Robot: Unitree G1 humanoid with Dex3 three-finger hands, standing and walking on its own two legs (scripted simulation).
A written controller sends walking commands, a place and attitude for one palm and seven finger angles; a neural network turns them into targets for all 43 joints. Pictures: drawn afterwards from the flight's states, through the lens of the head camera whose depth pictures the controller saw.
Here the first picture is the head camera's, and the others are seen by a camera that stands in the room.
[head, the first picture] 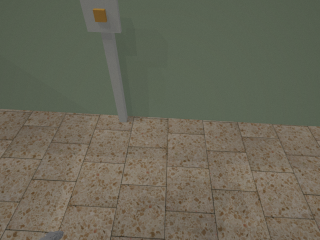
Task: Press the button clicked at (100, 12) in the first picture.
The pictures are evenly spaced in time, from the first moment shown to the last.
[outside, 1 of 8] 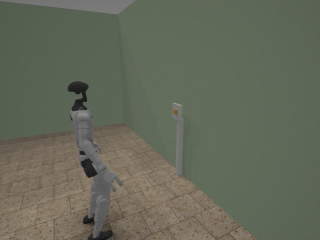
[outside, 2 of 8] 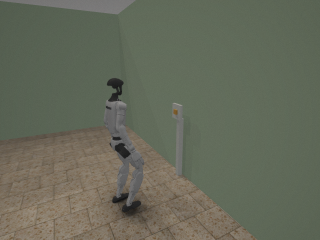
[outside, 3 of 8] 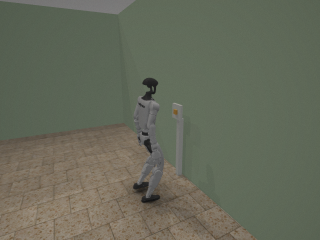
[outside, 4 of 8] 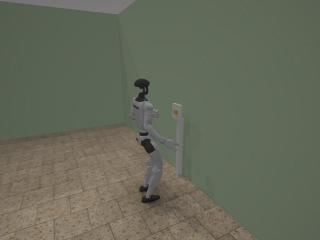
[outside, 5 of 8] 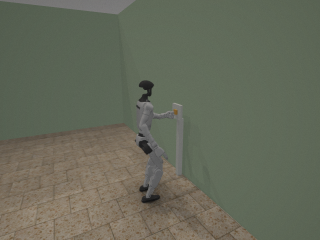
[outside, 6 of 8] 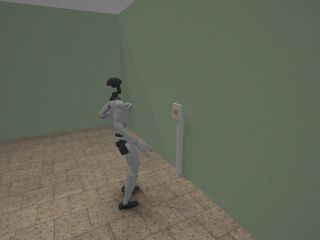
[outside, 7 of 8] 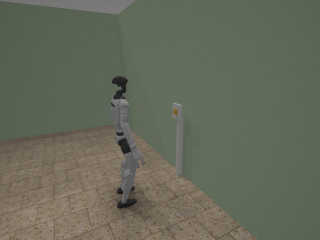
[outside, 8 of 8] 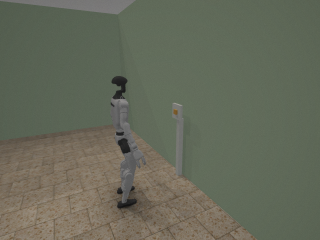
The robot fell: no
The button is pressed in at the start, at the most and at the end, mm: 0 9 0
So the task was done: yes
